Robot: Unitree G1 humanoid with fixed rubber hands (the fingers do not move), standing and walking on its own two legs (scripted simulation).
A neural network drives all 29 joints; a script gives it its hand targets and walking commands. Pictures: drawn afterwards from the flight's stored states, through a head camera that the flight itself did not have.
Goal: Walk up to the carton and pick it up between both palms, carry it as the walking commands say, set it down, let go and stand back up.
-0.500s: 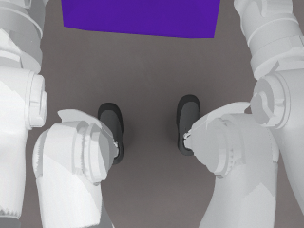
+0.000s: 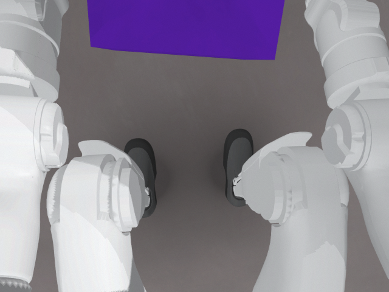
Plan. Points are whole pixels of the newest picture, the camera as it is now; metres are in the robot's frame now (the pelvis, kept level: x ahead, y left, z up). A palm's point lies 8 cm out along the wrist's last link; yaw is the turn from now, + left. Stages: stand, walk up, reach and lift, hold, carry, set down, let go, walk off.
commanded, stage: reach and lift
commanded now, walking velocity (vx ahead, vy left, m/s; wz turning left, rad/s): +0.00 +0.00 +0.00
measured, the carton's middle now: out of the picture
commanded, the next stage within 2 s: none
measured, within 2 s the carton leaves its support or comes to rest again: leaves its support in 0.30 s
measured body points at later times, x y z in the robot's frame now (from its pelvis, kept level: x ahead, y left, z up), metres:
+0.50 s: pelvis -0.01 +0.00 +0.02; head +0.36 +0.01 +0.26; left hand +0.57 +0.19 -0.15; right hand +0.54 -0.18 -0.15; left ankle +0.11 +0.12 -0.31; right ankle +0.12 -0.13 -0.31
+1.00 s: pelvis +0.00 +0.00 +0.04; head +0.36 +0.02 +0.31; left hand +0.57 +0.19 -0.11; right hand +0.55 -0.18 -0.10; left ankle +0.11 +0.12 -0.31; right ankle +0.12 -0.13 -0.31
